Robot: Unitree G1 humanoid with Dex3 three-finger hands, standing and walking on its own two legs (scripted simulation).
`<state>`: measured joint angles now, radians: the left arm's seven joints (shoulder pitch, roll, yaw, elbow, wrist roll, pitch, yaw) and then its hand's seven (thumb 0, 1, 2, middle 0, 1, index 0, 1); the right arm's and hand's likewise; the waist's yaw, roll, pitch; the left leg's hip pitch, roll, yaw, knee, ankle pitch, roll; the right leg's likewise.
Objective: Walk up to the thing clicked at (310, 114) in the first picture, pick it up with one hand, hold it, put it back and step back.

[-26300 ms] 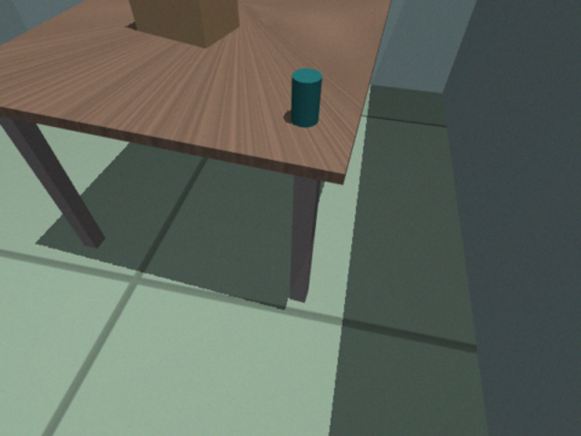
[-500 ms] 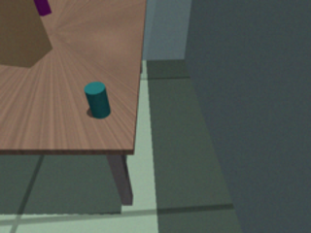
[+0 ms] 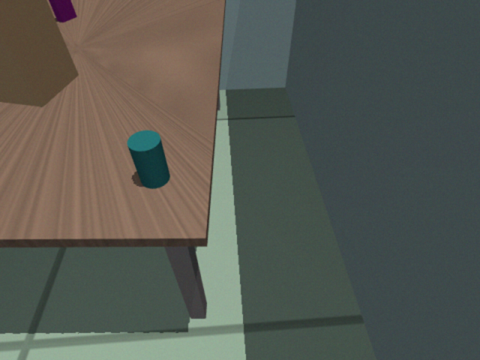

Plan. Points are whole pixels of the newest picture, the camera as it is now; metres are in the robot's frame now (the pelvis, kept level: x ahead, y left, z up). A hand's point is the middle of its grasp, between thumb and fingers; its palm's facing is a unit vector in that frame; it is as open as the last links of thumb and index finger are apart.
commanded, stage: home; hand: left
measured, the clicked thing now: (150, 160) +0.52 +0.20 +0.03
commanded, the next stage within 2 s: stand in 0.52 s
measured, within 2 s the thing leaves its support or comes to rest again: neither
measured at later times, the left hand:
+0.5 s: hand out of the picture +0.08 +0.25 -0.15, palm faces -0.04 -0.93 -0.36, open 17.5 cm
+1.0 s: hand out of the picture +0.07 +0.25 -0.15, palm faces -0.04 -0.93 -0.36, open 11.0 cm
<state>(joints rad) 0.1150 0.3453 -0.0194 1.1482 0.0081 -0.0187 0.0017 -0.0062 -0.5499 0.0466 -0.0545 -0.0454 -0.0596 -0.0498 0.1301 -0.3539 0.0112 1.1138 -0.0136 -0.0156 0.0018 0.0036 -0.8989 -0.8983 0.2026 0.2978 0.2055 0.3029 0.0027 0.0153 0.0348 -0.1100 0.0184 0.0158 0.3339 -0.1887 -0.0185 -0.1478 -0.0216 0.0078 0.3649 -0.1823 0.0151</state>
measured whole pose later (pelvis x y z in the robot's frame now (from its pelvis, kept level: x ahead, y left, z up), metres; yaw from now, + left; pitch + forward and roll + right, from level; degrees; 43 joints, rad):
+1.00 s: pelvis +0.00 +0.00 +0.00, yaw -1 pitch -2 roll +0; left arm 0.12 0.35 -0.01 1.15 0.01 -0.01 0.00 0.00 0.30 0.74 -0.19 -0.28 -0.20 -0.28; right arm 0.13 -0.36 0.01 1.13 -0.01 -0.01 0.00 0.00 -0.90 -0.90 0.20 0.30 0.20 0.30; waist 0.00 0.01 0.04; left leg -0.09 0.03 0.03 0.30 -0.18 -0.02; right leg -0.13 -0.01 0.02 0.34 -0.17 0.01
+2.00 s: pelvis +0.01 +0.00 +0.00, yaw -1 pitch -2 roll +0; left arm 0.11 0.35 0.00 1.13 0.01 -0.01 0.00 0.00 0.90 0.90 -0.20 -0.30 -0.21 -0.30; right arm 0.12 -0.35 0.00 1.13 -0.01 -0.01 0.00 0.00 -0.90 -0.90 0.20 0.30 0.20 0.30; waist -0.01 0.01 0.05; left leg -0.07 0.03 0.03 0.30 -0.19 -0.02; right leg -0.12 -0.01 0.02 0.32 -0.18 0.02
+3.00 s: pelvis +0.01 +0.00 +0.00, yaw -1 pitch -2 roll +0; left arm 0.12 0.35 0.00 1.13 0.01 -0.01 0.00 0.00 0.90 0.90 -0.20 -0.29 -0.21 -0.30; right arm 0.12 -0.35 0.00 1.12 -0.01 -0.01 0.00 0.00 -0.90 -0.90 0.20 0.30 0.20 0.30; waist -0.01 0.00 0.05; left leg -0.08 0.02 0.03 0.30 -0.19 -0.01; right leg -0.12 -0.02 0.03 0.32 -0.17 0.02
